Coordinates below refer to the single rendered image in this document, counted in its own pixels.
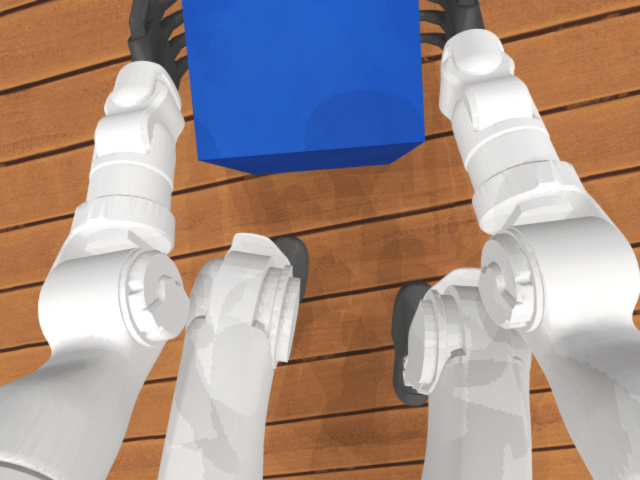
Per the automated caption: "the robot left upper arm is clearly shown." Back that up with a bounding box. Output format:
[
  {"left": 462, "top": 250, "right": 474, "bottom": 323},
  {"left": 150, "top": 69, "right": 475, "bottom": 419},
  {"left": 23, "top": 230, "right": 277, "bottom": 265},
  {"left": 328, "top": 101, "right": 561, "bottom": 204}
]
[{"left": 0, "top": 247, "right": 190, "bottom": 480}]

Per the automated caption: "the right robot forearm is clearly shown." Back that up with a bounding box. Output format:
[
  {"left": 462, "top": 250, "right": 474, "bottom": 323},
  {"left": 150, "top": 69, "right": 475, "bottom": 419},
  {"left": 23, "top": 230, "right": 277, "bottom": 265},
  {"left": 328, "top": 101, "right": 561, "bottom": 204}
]
[{"left": 439, "top": 29, "right": 640, "bottom": 303}]

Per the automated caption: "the left robot hand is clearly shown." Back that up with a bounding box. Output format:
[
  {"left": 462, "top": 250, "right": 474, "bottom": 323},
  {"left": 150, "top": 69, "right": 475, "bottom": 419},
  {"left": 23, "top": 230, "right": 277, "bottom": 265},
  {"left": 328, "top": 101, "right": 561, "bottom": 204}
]
[{"left": 128, "top": 0, "right": 189, "bottom": 91}]

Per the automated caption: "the left robot thigh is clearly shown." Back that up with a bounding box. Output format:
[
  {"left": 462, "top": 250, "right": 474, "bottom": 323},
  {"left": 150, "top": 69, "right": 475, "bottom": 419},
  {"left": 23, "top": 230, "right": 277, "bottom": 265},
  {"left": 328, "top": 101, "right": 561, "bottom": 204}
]
[{"left": 157, "top": 251, "right": 300, "bottom": 480}]

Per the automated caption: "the right robot hand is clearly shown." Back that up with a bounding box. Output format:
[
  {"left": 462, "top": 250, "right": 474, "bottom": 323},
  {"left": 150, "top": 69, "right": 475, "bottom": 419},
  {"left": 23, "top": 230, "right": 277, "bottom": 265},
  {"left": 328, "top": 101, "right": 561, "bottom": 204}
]
[{"left": 419, "top": 0, "right": 485, "bottom": 50}]

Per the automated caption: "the left robot forearm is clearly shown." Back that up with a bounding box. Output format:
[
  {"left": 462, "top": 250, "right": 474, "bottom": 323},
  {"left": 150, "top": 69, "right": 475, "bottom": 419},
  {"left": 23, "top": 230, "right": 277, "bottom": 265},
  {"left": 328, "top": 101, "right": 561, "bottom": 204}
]
[{"left": 38, "top": 61, "right": 185, "bottom": 340}]

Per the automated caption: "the right robot shin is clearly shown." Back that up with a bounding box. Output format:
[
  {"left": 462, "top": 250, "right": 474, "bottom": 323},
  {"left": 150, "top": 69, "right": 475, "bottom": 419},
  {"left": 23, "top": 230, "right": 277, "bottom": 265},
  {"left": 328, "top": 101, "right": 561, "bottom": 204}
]
[{"left": 403, "top": 267, "right": 532, "bottom": 395}]

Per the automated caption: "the carton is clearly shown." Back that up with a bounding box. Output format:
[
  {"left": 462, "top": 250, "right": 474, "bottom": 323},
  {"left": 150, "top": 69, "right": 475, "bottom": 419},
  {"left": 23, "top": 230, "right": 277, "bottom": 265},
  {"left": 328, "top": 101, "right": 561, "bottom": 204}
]
[{"left": 182, "top": 0, "right": 425, "bottom": 175}]

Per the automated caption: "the robot right upper arm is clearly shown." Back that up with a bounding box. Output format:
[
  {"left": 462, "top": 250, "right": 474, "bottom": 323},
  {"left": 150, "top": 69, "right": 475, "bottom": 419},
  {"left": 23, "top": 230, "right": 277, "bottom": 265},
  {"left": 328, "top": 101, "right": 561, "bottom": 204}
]
[{"left": 478, "top": 216, "right": 640, "bottom": 480}]

